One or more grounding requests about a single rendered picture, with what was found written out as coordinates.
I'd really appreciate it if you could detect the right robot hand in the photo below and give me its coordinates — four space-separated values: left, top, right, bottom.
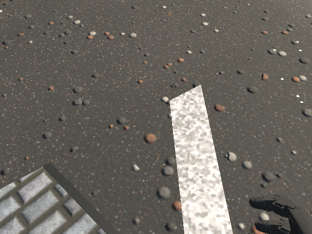
248 194 312 234

